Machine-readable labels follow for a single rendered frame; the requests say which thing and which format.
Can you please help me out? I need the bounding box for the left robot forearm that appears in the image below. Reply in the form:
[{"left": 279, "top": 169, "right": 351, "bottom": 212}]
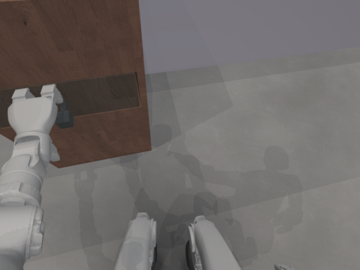
[{"left": 0, "top": 131, "right": 51, "bottom": 208}]

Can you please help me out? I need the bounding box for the robot left hand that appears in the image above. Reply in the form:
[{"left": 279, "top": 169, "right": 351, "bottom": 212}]
[{"left": 8, "top": 84, "right": 63, "bottom": 161}]

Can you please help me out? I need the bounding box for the robot right shin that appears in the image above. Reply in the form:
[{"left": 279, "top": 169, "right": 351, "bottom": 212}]
[{"left": 191, "top": 215, "right": 206, "bottom": 270}]

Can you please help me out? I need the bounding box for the handle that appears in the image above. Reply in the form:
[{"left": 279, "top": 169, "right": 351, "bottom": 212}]
[{"left": 55, "top": 101, "right": 74, "bottom": 129}]

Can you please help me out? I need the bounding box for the left robot upper arm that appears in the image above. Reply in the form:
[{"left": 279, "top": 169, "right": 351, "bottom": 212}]
[{"left": 0, "top": 205, "right": 45, "bottom": 270}]

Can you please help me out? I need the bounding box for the drawer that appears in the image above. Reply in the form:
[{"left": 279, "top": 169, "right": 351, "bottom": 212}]
[{"left": 0, "top": 72, "right": 140, "bottom": 128}]

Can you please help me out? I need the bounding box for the cabinet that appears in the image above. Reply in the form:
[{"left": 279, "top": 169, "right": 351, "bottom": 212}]
[{"left": 0, "top": 0, "right": 152, "bottom": 168}]

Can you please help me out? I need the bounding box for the robot left thigh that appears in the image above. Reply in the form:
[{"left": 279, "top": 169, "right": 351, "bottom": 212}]
[{"left": 114, "top": 217, "right": 156, "bottom": 270}]

